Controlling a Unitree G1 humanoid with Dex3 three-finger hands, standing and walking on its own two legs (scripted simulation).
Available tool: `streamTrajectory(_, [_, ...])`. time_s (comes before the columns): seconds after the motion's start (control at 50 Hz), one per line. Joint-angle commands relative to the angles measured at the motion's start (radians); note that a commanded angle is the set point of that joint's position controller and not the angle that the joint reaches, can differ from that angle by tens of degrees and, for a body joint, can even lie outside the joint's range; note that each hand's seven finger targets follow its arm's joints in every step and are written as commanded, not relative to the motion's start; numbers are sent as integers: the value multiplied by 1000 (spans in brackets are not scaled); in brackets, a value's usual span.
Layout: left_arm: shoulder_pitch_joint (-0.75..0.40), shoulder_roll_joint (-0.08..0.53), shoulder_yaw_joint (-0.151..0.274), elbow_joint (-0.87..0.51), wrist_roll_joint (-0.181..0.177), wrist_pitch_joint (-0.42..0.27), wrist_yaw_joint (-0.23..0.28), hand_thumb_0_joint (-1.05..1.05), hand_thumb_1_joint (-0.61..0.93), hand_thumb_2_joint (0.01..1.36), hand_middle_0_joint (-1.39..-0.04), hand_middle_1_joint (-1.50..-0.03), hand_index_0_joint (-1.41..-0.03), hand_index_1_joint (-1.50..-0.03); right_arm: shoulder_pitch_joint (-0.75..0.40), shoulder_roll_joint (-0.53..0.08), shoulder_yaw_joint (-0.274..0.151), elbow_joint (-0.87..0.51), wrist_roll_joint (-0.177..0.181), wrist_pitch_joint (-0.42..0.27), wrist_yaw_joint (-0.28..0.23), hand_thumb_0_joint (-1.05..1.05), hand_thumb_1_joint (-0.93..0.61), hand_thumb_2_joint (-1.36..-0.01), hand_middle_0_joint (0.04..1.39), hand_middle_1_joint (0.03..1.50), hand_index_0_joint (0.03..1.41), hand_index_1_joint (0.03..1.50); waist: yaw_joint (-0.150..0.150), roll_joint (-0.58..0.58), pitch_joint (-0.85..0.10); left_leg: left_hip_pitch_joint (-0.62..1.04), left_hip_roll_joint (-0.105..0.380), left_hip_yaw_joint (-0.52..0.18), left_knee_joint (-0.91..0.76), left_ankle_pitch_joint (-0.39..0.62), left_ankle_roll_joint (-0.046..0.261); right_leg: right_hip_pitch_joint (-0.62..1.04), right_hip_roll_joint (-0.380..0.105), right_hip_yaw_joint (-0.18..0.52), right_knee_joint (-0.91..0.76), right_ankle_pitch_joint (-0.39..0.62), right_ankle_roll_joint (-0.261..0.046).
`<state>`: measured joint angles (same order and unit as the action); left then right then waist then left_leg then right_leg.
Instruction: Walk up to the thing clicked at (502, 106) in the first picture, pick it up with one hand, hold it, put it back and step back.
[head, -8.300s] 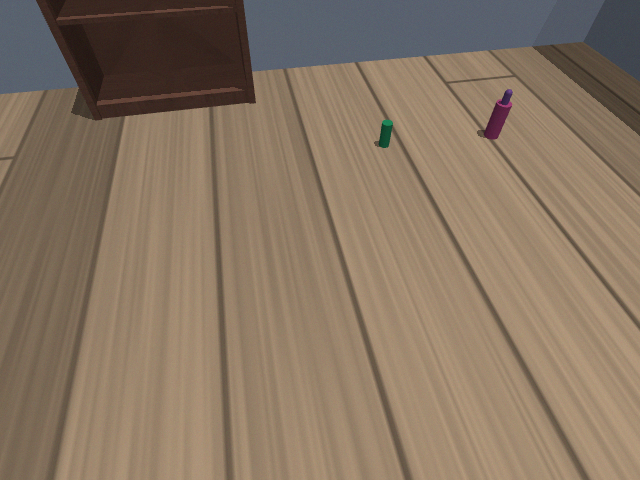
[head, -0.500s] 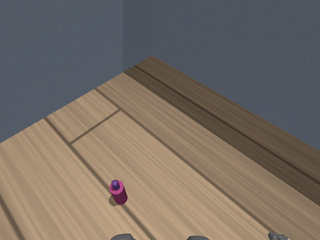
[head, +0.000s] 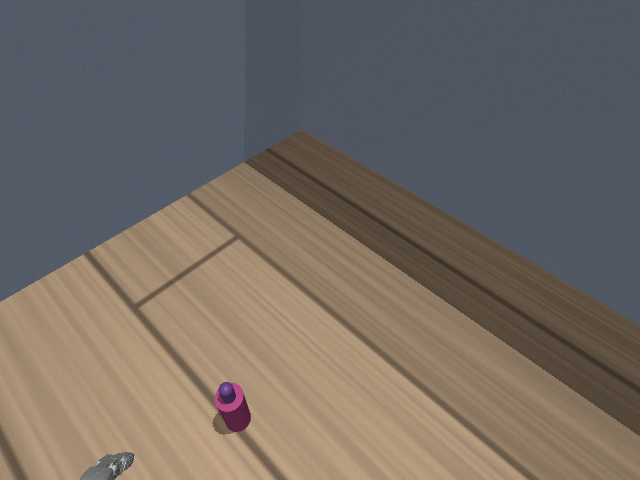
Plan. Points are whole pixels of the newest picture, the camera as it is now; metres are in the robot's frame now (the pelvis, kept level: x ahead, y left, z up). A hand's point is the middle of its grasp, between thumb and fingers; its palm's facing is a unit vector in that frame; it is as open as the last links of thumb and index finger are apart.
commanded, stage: walk up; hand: left
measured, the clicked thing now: (232, 404) +0.41 +0.22 -0.64
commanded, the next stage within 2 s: stand in 0.88 s
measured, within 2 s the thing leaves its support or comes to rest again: neither
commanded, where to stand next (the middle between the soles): +0.06 -0.01 m, yaw +0 degrees
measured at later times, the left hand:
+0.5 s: hand out of the picture +0.08 +0.26 -0.15, palm faces +0.01 -0.94 -0.35, open 7.4 cm
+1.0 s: hand out of the picture +0.10 +0.25 -0.15, palm faces +0.00 -0.94 -0.33, open 7.4 cm
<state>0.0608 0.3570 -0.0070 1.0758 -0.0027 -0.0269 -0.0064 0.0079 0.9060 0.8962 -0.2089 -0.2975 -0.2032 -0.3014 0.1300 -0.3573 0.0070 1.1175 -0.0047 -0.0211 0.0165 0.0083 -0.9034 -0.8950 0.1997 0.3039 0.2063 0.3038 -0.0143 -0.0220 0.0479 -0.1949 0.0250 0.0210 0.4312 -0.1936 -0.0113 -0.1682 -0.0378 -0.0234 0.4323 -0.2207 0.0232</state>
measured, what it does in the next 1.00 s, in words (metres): stands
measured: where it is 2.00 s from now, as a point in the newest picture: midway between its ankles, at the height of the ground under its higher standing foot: outside the picture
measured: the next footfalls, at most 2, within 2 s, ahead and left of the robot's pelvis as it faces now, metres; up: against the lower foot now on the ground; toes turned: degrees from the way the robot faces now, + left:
none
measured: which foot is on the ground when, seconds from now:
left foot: down 0.00-1.00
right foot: down 0.00-1.00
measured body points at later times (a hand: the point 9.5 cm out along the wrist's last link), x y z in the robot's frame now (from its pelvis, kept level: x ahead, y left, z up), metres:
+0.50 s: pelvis +0.01 +0.00 +0.01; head +0.02 +0.00 +0.46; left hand +0.08 +0.31 -0.13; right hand +0.11 -0.30 -0.13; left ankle +0.03 +0.13 -0.74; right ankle +0.01 -0.13 -0.74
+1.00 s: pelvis +0.02 +0.00 +0.01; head +0.03 +0.00 +0.46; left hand +0.10 +0.30 -0.13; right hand +0.10 -0.30 -0.12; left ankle +0.03 +0.13 -0.74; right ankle +0.01 -0.13 -0.74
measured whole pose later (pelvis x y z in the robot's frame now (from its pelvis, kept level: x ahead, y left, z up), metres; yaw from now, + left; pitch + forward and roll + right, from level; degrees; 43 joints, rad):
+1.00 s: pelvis +0.02 +0.00 +0.01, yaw +1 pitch -2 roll +0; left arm 0.08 0.35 0.01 1.15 0.01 -0.01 0.00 0.01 0.91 0.90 -0.21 -0.30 -0.20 -0.30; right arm 0.08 -0.35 0.00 1.15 -0.01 -0.01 0.00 0.01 -0.90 -0.90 0.20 0.30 0.21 0.30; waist -0.01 0.00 0.05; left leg -0.13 0.02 0.00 0.33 -0.16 -0.02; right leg -0.09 -0.04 -0.04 0.32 -0.19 0.02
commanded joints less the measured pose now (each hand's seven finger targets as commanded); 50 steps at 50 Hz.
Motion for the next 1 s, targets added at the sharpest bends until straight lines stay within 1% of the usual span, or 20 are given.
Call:
streamTrajectory(0.0, [-16, 210, 45, -18, 1, -10, 10, 0, 900, 900, -200, -300, -200, -300, -73, -218, -44, -47, 0, -23, -15, 0, -900, -900, 200, 300, 200, 300, 29, 76, -77, -6, 106, -120, -129, 87, 44, 66, -80, 78, -94, 102, -47])
streamTrajectory(0.02, [-29, 211, 46, -16, 4, -10, 10, 0, 900, 900, -200, -300, -200, -300, -71, -218, -46, -45, -1, -23, -15, 0, -900, -900, 200, 300, 200, 300, 21, 75, -79, -8, 106, -118, -131, 87, 43, 75, -79, 75, -99, 101, -48])
streamTrajectory(0.16, [-50, 207, 41, 12, 7, -9, 6, 0, 900, 900, -200, -300, -200, -300, -85, -221, -47, -27, -1, -21, -16, 0, -900, -900, 200, 300, 200, 300, 11, 62, -82, 20, 98, -117, -149, 53, 37, 63, -83, 74, -125, 89, -42])
streamTrajectory(0.18, [-47, 206, 43, 14, 6, -10, 6, 0, 900, 900, -200, -300, -200, -300, -79, -219, -46, -26, 1, -20, -16, 0, -900, -900, 200, 300, 200, 300, 12, 54, -91, 34, 104, -119, -146, 87, 38, 73, -83, 72, -130, 93, -41])
streamTrajectory(0.26, [-47, 209, 44, 23, 8, -12, 8, 0, 900, 900, -200, -300, -200, -300, -85, -219, -46, -26, 4, -17, -16, 0, -900, -900, 200, 300, 200, 300, 9, 24, -109, 76, 98, -105, -121, 152, 38, 70, -91, 72, -145, 140, -36])
streamTrajectory(0.3, [-60, 210, 44, 23, 8, -13, 9, 0, 900, 900, -200, -300, -200, -300, -83, -216, -46, -22, 2, -14, -16, 0, -900, -900, 200, 300, 200, 300, 3, 11, -95, 67, 90, -102, -122, 136, 35, 62, -92, 75, -152, 133, -35])
streamTrajectory(0.34, [-49, 208, 45, 25, 8, -11, 10, 0, 900, 900, -200, -300, -200, -300, -91, -219, -47, -19, 1, -11, -17, 0, -900, -900, 200, 300, 200, 300, 7, 19, -91, 68, 92, -104, -127, 128, 35, 58, -90, 69, -156, 119, -34])
streamTrajectory(0.38, [-45, 205, 46, 29, 9, -11, 9, 0, 900, 900, -200, -300, -200, -300, -92, -217, -46, -20, 1, -12, -16, 0, -900, -900, 200, 300, 200, 300, 8, 17, -97, 68, 91, -105, -127, 136, 36, 71, -92, 67, -155, 133, -33])
streamTrajectory(0.44, [-30, 207, 49, 33, 9, -10, 10, 0, 900, 900, -200, -300, -200, -300, -91, -215, -48, -17, 1, -12, -18, 0, -900, -900, 200, 300, 200, 300, 13, 15, -111, 97, 97, -102, -127, 181, 35, 72, -94, 62, -147, 159, -34])
streamTrajectory(0.54, [-24, 205, 50, 33, 11, -7, 12, 0, 900, 900, -200, -300, -200, -300, -105, -209, -47, -21, 2, -9, -19, 0, -900, -900, 200, 300, 200, 300, 16, 13, -76, 83, 91, -104, -132, 163, 34, 60, -92, 59, -158, 147, -29])
streamTrajectory(0.56, [-23, 204, 51, 34, 11, -8, 12, 0, 900, 900, -200, -300, -200, -300, -100, -205, -48, -22, 2, -8, -19, 0, -900, -900, 200, 300, 200, 300, 13, 11, -81, 91, 93, -103, -130, 174, 33, 61, -92, 56, -157, 147, -30])
streamTrajectory(0.66, [-32, 204, 53, 28, 15, -9, 13, 0, 900, 900, -200, -300, -200, -300, -100, -206, -50, -21, 0, -4, -18, 0, -900, -900, 200, 300, 200, 300, 9, 20, -75, 76, 85, -105, -138, 140, 30, 68, -91, 59, -167, 127, -29])
streamTrajectory(0.7, [-27, 203, 55, 24, 15, -9, 14, 0, 900, 900, -200, -300, -200, -300, -95, -205, -51, -20, -1, -6, -19, 0, -900, -900, 200, 300, 200, 300, 10, 24, -98, 88, 90, -102, -134, 160, 32, 86, -94, 56, -162, 141, -35])
streamTrajectory(0.76, [-27, 200, 56, 21, 17, -9, 15, 0, 900, 900, -200, -300, -200, -300, -96, -201, -51, -22, -1, -6, -20, 0, -900, -900, 200, 300, 200, 300, 11, 26, -101, 80, 89, -100, -135, 173, 33, 103, -95, 53, -163, 165, -31])
streamTrajectory(0.82, [-24, 200, 57, 18, 15, -7, 15, 0, 900, 900, -200, -300, -200, -300, -98, -199, -49, -27, -1, -6, -20, 0, -900, -900, 200, 300, 200, 300, 13, 39, -68, 68, 85, -102, -142, 155, 27, 79, -91, 56, -165, 147, -30])
streamTrajectory(0.84, [-22, 202, 59, 18, 15, -7, 15, 0, 900, 900, -200, -300, -200, -300, -96, -197, -49, -29, -2, -6, -19, 0, -900, -900, 200, 300, 200, 300, 13, 32, -73, 74, 88, -102, -136, 167, 30, 85, -90, 52, -164, 149, -31])
streamTrajectory(0.86, [-30, 204, 55, 16, 11, -6, 18, 0, 900, 900, -200, -300, -200, -300, -115, -204, -47, -33, -3, -8, -23, 0, -900, -900, 200, 300, 200, 300, 12, 32, -62, 71, 108, -112, -145, 205, 25, 70, -107, 65, -167, 165, -31])
streamTrajectory(0.88, [-23, 203, 55, 14, 11, -6, 17, 0, 900, 900, -200, -300, -200, -300, -105, -203, -46, -31, -4, -9, -25, 0, -900, -900, 200, 300, 200, 300, 13, 30, -73, 80, 108, -111, -144, 224, 22, 75, -106, 64, -167, 177, -32])
streamTrajectory(0.94, [-24, 201, 55, 14, 11, -4, 17, 0, 900, 900, -200, -300, -200, -300, -105, -204, -46, -29, -2, -8, -25, 0, -900, -900, 200, 300, 200, 300, 14, 33, -88, 82, 112, -111, -145, 207, 24, 98, -108, 64, -166, 167, -34])
streamTrajectory(0.98, [-18, 199, 52, 18, 10, -5, 16, 0, 900, 900, -200, -300, -200, -300, -104, -203, -43, -27, -2, -9, -23, 0, -900, -900, 200, 300, 200, 300, 12, 34, -84, 79, 106, -112, -155, 191, 19, 90, -102, 61, -172, 142, -30])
